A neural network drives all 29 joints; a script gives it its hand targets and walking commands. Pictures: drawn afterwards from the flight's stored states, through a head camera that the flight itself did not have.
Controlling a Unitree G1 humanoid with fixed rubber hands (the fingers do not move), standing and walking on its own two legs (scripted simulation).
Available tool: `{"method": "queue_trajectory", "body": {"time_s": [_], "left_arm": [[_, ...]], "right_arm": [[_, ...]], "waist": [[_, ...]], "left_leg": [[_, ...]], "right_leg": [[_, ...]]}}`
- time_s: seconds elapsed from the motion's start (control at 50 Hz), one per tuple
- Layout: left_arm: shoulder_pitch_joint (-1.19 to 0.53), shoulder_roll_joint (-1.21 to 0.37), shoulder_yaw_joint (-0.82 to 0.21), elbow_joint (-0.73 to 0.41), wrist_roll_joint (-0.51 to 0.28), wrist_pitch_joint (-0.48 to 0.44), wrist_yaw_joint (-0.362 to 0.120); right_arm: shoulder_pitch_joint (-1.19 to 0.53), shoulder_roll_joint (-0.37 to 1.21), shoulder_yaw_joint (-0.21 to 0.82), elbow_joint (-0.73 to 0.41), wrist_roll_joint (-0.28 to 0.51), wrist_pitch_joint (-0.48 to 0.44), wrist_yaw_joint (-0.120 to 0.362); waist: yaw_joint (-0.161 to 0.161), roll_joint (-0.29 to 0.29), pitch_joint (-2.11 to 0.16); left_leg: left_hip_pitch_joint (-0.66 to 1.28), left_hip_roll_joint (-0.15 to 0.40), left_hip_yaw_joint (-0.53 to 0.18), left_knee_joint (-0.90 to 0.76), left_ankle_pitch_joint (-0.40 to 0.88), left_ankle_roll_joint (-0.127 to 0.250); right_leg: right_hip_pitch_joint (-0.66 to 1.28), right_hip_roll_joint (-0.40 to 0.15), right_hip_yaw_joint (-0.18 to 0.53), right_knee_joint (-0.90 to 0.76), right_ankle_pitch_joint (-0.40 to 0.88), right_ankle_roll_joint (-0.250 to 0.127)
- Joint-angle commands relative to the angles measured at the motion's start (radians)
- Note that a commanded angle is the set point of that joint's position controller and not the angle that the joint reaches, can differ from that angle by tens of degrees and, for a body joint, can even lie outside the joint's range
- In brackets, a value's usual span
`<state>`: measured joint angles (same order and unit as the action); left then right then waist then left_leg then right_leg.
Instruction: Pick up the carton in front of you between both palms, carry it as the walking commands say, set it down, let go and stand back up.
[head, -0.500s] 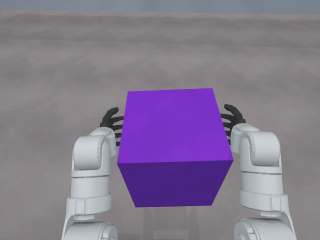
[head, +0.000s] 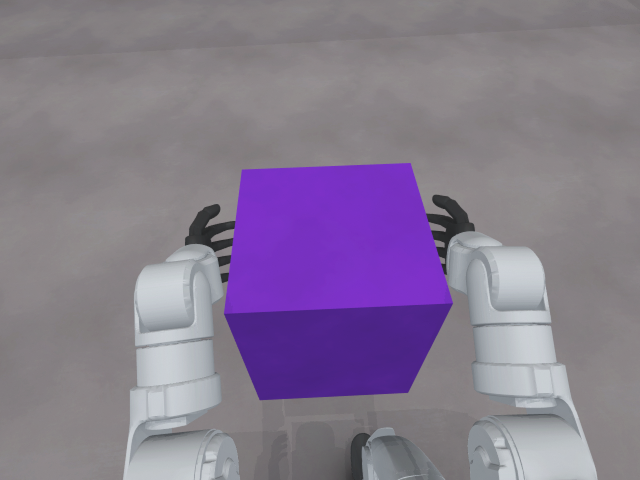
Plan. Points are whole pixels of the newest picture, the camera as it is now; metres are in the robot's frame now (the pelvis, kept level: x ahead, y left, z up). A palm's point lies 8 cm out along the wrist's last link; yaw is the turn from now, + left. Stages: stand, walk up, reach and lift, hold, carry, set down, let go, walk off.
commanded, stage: carry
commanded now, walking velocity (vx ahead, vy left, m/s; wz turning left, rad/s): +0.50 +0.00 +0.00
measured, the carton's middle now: (330, 288) +0.36 -0.03 +0.01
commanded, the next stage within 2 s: none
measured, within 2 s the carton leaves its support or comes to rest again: neither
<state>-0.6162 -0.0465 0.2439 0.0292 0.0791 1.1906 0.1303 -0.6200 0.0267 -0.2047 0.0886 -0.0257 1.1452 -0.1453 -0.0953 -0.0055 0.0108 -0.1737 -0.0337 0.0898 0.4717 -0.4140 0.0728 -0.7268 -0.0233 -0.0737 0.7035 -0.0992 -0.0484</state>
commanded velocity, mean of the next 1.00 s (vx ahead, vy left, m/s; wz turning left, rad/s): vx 0.30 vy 0.00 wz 0.00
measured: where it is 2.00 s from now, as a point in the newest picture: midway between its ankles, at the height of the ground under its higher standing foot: (304, 342)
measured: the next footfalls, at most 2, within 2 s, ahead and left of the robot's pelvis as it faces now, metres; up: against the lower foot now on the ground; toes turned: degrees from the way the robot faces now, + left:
right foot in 0.06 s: +0.23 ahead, -0.09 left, +0.00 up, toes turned -5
left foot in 0.56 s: +0.55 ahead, +0.11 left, +0.00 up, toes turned +10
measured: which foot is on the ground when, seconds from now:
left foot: down 0.00-0.08, up 0.10-0.54, down 0.56-1.00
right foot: up 0.00-0.04, down 0.06-0.58, up 0.60-0.94, down 0.96-1.00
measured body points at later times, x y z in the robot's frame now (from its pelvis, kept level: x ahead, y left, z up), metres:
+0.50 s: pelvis +0.33 +0.00 +0.01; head +0.33 -0.02 +0.46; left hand +0.64 +0.16 +0.11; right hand +0.65 -0.14 +0.10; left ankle +0.47 +0.12 -0.70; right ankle +0.19 -0.08 -0.73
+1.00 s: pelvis +0.59 +0.01 +0.00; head +0.55 +0.00 +0.45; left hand +0.86 +0.16 +0.10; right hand +0.86 -0.15 +0.10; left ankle +0.51 +0.10 -0.73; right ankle +0.68 -0.09 -0.73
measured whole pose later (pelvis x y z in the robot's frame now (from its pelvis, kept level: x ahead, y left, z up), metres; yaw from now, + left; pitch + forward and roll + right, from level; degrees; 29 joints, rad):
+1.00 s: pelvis +0.59 +0.01 +0.00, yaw -1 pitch +2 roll +0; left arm -0.15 -0.13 0.11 -0.31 0.12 1.20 0.08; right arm -0.17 0.13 -0.10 -0.29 -0.12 1.20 -0.09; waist 0.00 0.01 -0.15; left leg -0.13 0.04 0.18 0.50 -0.39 0.01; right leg -0.39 -0.05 -0.19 0.45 -0.07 -0.02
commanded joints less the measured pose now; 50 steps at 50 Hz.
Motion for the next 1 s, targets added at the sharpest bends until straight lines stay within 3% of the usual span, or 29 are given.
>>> {"method": "queue_trajectory", "body": {"time_s": [0.0,0.02,0.04,0.06,0.08,0.1,0.12,0.14,0.16,0.2,0.28,0.36,0.44,0.48,0.52,0.54,0.56,0.58,0.6,0.64,0.66,0.7,0.76,0.84,0.88,0.92,0.94,0.96,0.98], "left_arm": [[-0.675,-1.0,-0.686,-0.131,-0.347,-0.051,-0.163],[-0.667,-0.98,-0.693,-0.134,-0.346,-0.048,-0.166],[-0.646,-0.954,-0.69,-0.124,-0.342,-0.044,-0.171],[-0.627,-0.935,-0.685,-0.113,-0.344,-0.038,-0.178],[-0.608,-0.883,-0.67,-0.064,-0.326,-0.035,-0.178],[-0.553,-0.91,-0.679,-0.034,-0.341,-0.032,-0.184],[-0.584,-0.93,-0.686,-0.065,-0.363,-0.034,-0.194],[-0.641,-0.971,-0.701,-0.095,-0.386,-0.031,-0.207],[-0.687,-1.011,-0.718,-0.12,-0.416,-0.029,-0.218],[-0.725,-1.059,-0.735,-0.156,-0.46,-0.024,-0.24],[-0.65,-1.091,-0.743,-0.167,-0.48,-0.008,-0.281],[-0.47,-1.079,-0.739,-0.167,-0.446,0.006,-0.31],[-0.281,-1.053,-0.748,-0.194,-0.387,0.01,-0.32],[-0.205,-1.035,-0.76,-0.226,-0.362,0.01,-0.319],[-0.148,-1.017,-0.782,-0.266,-0.345,0.011,-0.317],[-0.126,-1.002,-0.792,-0.282,-0.337,0.011,-0.317],[-0.124,-1.019,-0.806,-0.299,-0.348,0.021,-0.316],[-0.116,-1.011,-0.813,-0.327,-0.351,0.025,-0.319],[-0.124,-1.022,-0.829,-0.336,-0.364,0.022,-0.319],[-0.11,-1.052,-0.843,-0.342,-0.378,0.007,-0.32],[-0.092,-1.068,-0.845,-0.34,-0.379,0.0,-0.319],[-0.04,-1.079,-0.853,-0.334,-0.37,-0.012,-0.313],[0.03,-1.076,-0.864,-0.327,-0.354,-0.028,-0.302],[0.017,-1.043,-0.874,-0.382,-0.356,-0.027,-0.294],[0.005,-1.011,-0.872,-0.412,-0.369,-0.012,-0.293],[0.018,-0.968,-0.861,-0.408,-0.369,0.008,-0.294],[0.011,-0.941,-0.852,-0.403,-0.368,0.02,-0.295],[0.003,-0.907,-0.841,-0.394,-0.368,0.033,-0.296],[-0.014,-0.89,-0.83,-0.361,-0.36,0.039,-0.297]], "right_arm": [[-0.787,1.117,0.724,-0.216,0.498,-0.012,0.271],[-0.768,1.095,0.73,-0.211,0.496,-0.01,0.27],[-0.762,1.074,0.734,-0.199,0.49,-0.008,0.271],[-0.751,1.051,0.734,-0.178,0.477,-0.003,0.271],[-0.707,1.055,0.721,-0.129,0.463,0.011,0.268],[-0.686,1.016,0.701,-0.116,0.443,0.017,0.265],[-0.713,1.036,0.699,-0.12,0.439,0.018,0.263],[-0.723,1.053,0.694,-0.118,0.43,0.018,0.259],[-0.718,1.069,0.685,-0.113,0.416,0.018,0.255],[-0.673,1.09,0.672,-0.114,0.384,0.017,0.244],[-0.528,1.094,0.658,-0.124,0.293,0.015,0.218],[-0.392,1.097,0.693,-0.184,0.25,0.025,0.221],[-0.272,1.1,0.747,-0.254,0.264,0.043,0.253],[-0.224,1.095,0.769,-0.292,0.282,0.05,0.274],[-0.157,1.083,0.779,-0.311,0.288,0.053,0.292],[-0.123,1.071,0.78,-0.321,0.289,0.055,0.301],[-0.099,1.046,0.769,-0.312,0.281,0.056,0.308],[-0.056,1.07,0.774,-0.284,0.292,0.051,0.313],[-0.052,1.08,0.777,-0.313,0.305,0.048,0.319],[-0.064,1.108,0.795,-0.355,0.327,0.041,0.326],[-0.072,1.115,0.806,-0.376,0.336,0.036,0.328],[-0.047,1.11,0.812,-0.392,0.346,0.029,0.333],[0.012,1.086,0.812,-0.398,0.342,0.022,0.344],[0.031,1.046,0.809,-0.427,0.335,0.022,0.346],[0.031,1.018,0.805,-0.45,0.328,0.031,0.337],[0.031,0.979,0.791,-0.447,0.31,0.048,0.327],[0.025,0.955,0.784,-0.436,0.3,0.057,0.322],[0.03,0.924,0.775,-0.415,0.289,0.066,0.317],[0.007,0.913,0.785,-0.412,0.295,0.08,0.311]], "waist": [[0.019,0.162,-0.515],[0.063,0.163,-0.562],[0.108,0.131,-0.599],[0.114,-0.009,-0.66],[0.125,-0.26,-0.772],[0.154,-0.214,-0.798],[0.152,-0.162,-0.716],[0.14,-0.057,-0.646],[0.138,-0.04,-0.597],[0.128,-0.062,-0.573],[0.118,-0.116,-0.53],[0.118,-0.146,-0.435],[0.123,-0.157,-0.337],[0.121,-0.169,-0.326],[0.097,-0.133,-0.383],[0.082,-0.076,-0.437],[0.08,0.131,-0.533],[0.073,0.302,-0.513],[0.077,0.232,-0.469],[0.082,0.069,-0.405],[0.085,0.044,-0.396],[0.088,0.092,-0.404],[0.09,0.142,-0.397],[0.085,0.163,-0.36],[0.082,0.148,-0.337],[0.092,0.107,-0.305],[0.092,0.093,-0.308],[0.087,0.044,-0.33],[0.085,-0.05,-0.379]], "left_leg": [[0.339,0.177,-0.084,0.087,1.139,0.035],[0.271,0.167,-0.032,0.202,1.121,0.001],[0.118,0.154,-0.019,0.33,0.953,-0.022],[-0.109,0.129,-0.031,0.481,0.363,-0.048],[-0.471,-0.007,-0.078,0.804,-0.165,-0.09],[-0.554,0.016,-0.128,0.902,-0.136,-0.076],[-0.6,0.04,-0.137,0.868,-0.091,-0.07],[-0.608,0.06,-0.131,0.785,-0.033,-0.072],[-0.587,0.079,-0.118,0.706,0.006,-0.077],[-0.512,0.083,-0.093,0.596,0.048,-0.091],[-0.52,0.072,-0.023,0.425,0.121,-0.105],[-0.503,0.07,0.032,0.22,0.271,-0.106],[-0.424,0.042,0.087,0.017,0.415,-0.083],[-0.294,0.034,0.115,-0.056,0.454,-0.066],[-0.01,-0.002,0.163,-0.109,0.413,-0.058],[0.193,0.076,0.085,-0.067,0.331,-0.052],[0.422,0.357,-0.344,-0.079,0.18,0.073],[0.499,0.458,-0.626,-0.207,0.193,0.17],[0.444,0.46,-0.568,-0.213,0.246,0.172],[0.266,0.401,-0.356,-0.21,0.475,0.115],[0.191,0.379,-0.267,-0.23,0.522,0.085],[0.123,0.336,-0.132,-0.233,0.605,0.054],[0.104,0.302,-0.029,-0.22,0.642,0.055],[0.074,0.281,0.033,-0.189,0.665,0.03],[0.06,0.266,0.047,-0.144,0.649,0.017],[0.036,0.234,0.067,-0.058,0.61,-0.023],[-0.003,0.225,0.059,-0.018,0.55,-0.051],[-0.069,0.207,0.057,0.034,0.397,-0.084],[-0.127,0.172,0.013,0.044,0.241,-0.106]], "right_leg": [[0.287,0.095,-0.115,-0.22,0.136,-0.03],[0.497,0.093,-0.127,-0.314,0.229,-0.043],[0.726,0.024,-0.076,-0.327,0.265,-0.054],[0.981,-0.209,0.179,-0.212,0.551,-0.078],[1.327,-0.434,0.552,-0.168,0.634,-0.282],[1.302,-0.401,0.589,-0.233,0.439,-0.295],[1.226,-0.335,0.502,-0.258,0.406,-0.241],[1.148,-0.309,0.428,-0.282,0.424,-0.192],[1.078,-0.291,0.376,-0.31,0.435,-0.159],[0.988,-0.264,0.306,-0.358,0.406,-0.119],[0.977,-0.236,0.2,-0.391,0.499,-0.113],[0.952,-0.195,0.102,-0.421,0.53,-0.082],[0.927,-0.172,0.015,-0.434,0.583,-0.061],[0.893,-0.174,-0.01,-0.392,0.628,-0.039],[0.783,-0.14,-0.082,-0.187,0.605,0.001],[0.627,-0.121,-0.087,-0.03,0.385,0.026],[0.352,-0.05,-0.058,0.268,0.071,0.062],[0.097,0.064,0.0,0.45,-0.364,0.064],[0.032,0.005,0.074,0.565,-0.387,0.042],[0.068,-0.074,0.08,0.499,-0.305,0.036],[0.117,-0.097,0.078,0.41,-0.265,0.045],[0.214,-0.074,0.02,0.26,-0.259,0.061],[0.266,-0.046,-0.033,0.06,-0.21,0.079],[0.328,-0.029,-0.082,-0.092,-0.024,0.077],[0.38,-0.024,-0.097,-0.156,0.05,0.079],[0.474,-0.03,-0.113,-0.328,0.188,0.08],[0.561,-0.073,-0.086,-0.348,0.249,0.077],[0.66,-0.177,0.007,-0.315,0.497,0.064],[0.771,-0.26,0.078,-0.23,0.74,-0.009]]}}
